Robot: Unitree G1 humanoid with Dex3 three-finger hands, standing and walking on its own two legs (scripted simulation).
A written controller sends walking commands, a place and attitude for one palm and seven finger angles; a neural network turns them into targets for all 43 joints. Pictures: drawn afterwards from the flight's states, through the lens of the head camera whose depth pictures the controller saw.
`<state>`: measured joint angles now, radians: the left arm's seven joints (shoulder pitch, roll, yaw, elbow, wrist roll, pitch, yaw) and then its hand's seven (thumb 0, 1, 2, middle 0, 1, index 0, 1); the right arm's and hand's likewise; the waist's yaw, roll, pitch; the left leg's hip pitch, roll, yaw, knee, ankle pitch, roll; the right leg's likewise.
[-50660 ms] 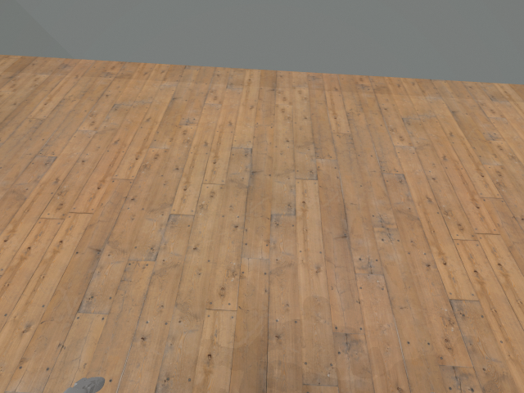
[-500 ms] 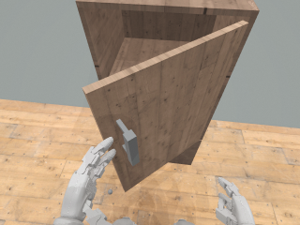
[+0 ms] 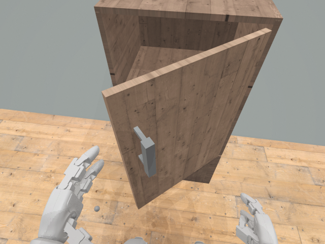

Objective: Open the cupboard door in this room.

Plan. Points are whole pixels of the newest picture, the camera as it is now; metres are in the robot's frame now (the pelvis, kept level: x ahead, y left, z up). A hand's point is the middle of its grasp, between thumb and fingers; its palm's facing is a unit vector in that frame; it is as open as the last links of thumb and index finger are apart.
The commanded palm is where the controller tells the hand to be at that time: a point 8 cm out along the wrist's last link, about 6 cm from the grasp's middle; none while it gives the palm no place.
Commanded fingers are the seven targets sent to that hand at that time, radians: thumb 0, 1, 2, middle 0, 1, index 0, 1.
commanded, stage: draw the hand back to the body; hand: left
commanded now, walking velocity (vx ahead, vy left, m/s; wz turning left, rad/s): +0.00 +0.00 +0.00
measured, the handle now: (144, 152) +0.31 +0.07 +0.09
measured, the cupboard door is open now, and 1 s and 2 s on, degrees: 42 42 42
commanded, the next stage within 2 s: step back with the hand held close in 1.40 s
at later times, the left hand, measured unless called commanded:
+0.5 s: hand (49, 191) +0.19 +0.21 +0.15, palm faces +0.18 -0.94 -0.28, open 15.1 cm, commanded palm +0.15 +0.26 +0.18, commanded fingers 0.00 0.03 0.52 -0.17 -0.30 -0.17 -0.30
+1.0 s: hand out of the picture +0.21 +0.26 +0.22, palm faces +0.42 -0.82 -0.39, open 9.3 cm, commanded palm +0.16 +0.31 +0.24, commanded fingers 0.00 0.90 0.90 -0.20 -0.30 -0.20 -0.30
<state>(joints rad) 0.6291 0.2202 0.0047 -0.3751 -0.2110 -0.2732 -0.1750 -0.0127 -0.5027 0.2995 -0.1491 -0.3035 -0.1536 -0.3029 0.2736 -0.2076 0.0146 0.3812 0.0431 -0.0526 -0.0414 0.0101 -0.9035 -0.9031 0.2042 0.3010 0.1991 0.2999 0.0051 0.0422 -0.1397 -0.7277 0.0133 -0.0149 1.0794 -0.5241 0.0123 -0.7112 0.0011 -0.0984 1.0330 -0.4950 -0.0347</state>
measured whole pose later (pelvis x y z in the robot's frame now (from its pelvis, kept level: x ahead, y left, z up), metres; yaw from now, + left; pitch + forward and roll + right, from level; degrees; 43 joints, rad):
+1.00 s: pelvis +0.03 +0.01 +0.07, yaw +0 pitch -3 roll -1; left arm 0.50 0.35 0.30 -0.44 -0.06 -0.04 0.12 0.01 0.56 0.76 -0.19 -0.30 -0.20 -0.30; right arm 0.20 -0.22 0.05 0.60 0.01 -0.12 -0.07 0.01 -0.90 -0.90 0.21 0.30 0.20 0.30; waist 0.07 0.05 0.00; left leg -0.12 -0.01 0.02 0.47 -0.29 0.03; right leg -0.12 0.00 -0.06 0.44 -0.26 -0.01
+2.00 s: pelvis -0.03 +0.02 +0.07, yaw -2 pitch +0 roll -1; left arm 0.57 0.43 0.41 -0.50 -0.05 -0.14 0.14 0.02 0.88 0.90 -0.21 -0.30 -0.21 -0.30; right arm 0.17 -0.24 -0.01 0.55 0.02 -0.01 -0.08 0.01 -0.90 -0.90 0.20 0.30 0.20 0.30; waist 0.00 0.00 0.04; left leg -0.29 -0.01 0.05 0.50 -0.21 0.04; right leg -0.29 0.00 -0.04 0.47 -0.17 0.00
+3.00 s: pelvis -0.21 +0.05 +0.07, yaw -2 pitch +4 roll -5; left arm 0.53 0.47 0.43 -0.62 -0.07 -0.17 0.15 0.02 0.89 0.90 -0.21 -0.30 -0.21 -0.30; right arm 0.15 -0.13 0.04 0.62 -0.02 -0.13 -0.04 0.01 -0.90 -0.90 0.21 0.30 0.20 0.30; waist -0.01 -0.04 -0.03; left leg -0.44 0.02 0.01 0.22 0.09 0.04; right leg -0.17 0.08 -0.03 0.73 -0.58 -0.02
